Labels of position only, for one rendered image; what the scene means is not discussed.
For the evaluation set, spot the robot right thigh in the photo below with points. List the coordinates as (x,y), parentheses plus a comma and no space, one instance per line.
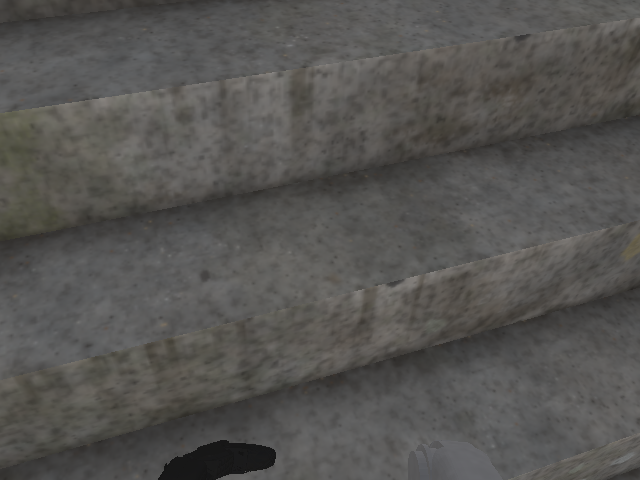
(450,460)

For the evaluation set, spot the robot left hand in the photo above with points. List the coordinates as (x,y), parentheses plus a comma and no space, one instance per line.
(218,459)

